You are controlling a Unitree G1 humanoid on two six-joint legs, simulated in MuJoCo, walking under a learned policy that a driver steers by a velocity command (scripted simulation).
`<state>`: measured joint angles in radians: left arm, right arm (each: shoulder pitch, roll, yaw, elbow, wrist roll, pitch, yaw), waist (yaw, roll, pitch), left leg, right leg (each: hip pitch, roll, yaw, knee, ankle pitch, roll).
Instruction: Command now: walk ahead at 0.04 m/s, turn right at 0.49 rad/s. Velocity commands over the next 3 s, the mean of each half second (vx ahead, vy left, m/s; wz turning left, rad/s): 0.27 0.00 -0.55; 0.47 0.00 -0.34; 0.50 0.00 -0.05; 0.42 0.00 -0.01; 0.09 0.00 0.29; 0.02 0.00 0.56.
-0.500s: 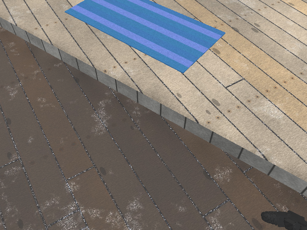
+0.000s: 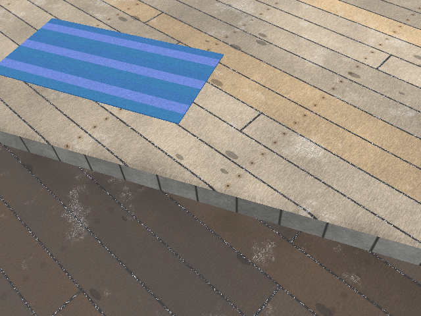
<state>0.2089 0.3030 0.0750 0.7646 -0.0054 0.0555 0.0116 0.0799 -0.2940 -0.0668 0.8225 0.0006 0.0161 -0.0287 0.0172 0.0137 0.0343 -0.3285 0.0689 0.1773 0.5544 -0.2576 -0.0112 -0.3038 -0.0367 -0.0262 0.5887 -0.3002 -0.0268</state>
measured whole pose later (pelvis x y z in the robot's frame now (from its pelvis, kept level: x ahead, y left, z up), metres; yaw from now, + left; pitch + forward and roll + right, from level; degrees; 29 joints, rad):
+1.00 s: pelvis +0.34 -0.11 +0.00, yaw -26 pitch +0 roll +0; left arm 0.11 0.26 0.02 0.82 0.03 -0.05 -0.02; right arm 0.39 -0.22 -0.02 0.98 -0.01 -0.06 0.01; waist -0.06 0.00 0.07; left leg -0.25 0.03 0.04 1.11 -0.38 0.06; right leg -0.33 0.06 -0.08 0.50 -0.16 -0.10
